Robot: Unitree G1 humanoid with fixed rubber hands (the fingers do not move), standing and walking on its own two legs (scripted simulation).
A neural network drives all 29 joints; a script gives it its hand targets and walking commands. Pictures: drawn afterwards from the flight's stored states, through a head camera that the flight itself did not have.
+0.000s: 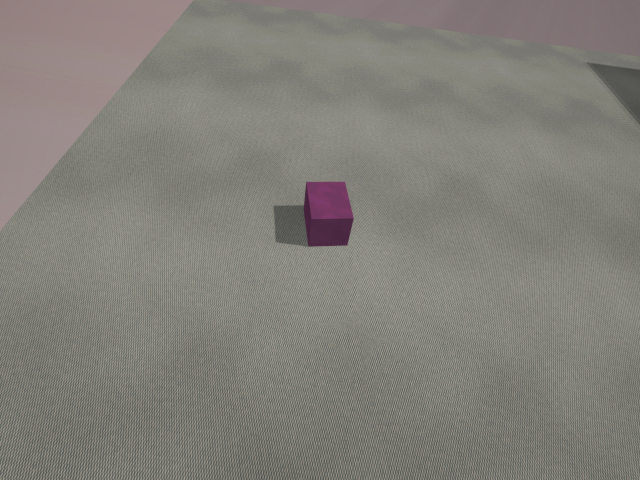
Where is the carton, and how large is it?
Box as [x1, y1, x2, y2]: [304, 182, 353, 246]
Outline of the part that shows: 306,182 304,215 308,246 346,245 353,217 344,182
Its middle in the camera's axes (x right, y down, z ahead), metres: +0.03 -0.12 +1.64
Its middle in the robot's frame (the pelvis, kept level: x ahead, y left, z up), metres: +1.23 -0.07 -0.69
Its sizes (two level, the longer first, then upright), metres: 0.219 0.168 0.168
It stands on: the floor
